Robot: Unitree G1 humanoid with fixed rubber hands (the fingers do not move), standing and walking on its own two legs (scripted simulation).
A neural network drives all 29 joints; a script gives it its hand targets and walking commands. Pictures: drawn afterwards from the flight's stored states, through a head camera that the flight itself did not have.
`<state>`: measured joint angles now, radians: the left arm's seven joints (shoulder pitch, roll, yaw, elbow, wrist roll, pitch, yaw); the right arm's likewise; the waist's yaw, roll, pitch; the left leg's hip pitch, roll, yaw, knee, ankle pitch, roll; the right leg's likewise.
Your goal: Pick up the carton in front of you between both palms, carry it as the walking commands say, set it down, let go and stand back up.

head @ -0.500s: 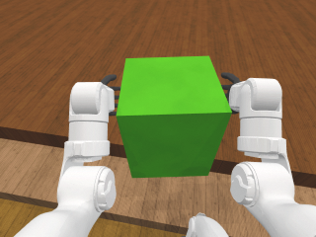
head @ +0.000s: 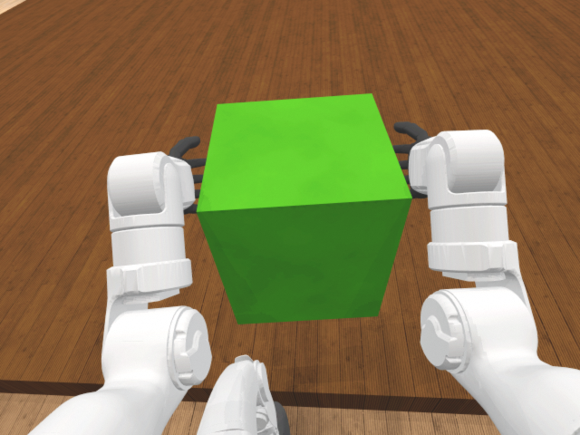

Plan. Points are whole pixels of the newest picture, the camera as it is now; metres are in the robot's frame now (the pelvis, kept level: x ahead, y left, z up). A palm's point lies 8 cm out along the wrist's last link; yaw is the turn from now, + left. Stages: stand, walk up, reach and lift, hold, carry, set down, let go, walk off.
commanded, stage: carry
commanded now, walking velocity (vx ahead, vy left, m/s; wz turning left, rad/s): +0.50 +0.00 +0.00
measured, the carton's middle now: (301, 215) +0.38 -0.01 +0.11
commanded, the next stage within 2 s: none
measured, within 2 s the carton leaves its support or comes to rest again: neither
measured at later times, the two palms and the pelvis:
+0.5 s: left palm out of the picture +0.66 +0.14 +0.33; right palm out of the picture +0.65 -0.16 +0.34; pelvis +0.28 -0.02 +0.14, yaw +0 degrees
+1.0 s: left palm out of the picture +0.93 +0.09 +0.44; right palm out of the picture +0.94 -0.21 +0.44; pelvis +0.56 -0.06 +0.25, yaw +0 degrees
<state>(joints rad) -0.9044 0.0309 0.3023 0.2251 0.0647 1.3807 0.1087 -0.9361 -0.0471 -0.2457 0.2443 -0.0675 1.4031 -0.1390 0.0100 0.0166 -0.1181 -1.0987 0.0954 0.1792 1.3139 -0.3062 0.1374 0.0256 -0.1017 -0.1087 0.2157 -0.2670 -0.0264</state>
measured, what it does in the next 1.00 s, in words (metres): climbs: left foot 0.14 m higher, then right foot 0.14 m higher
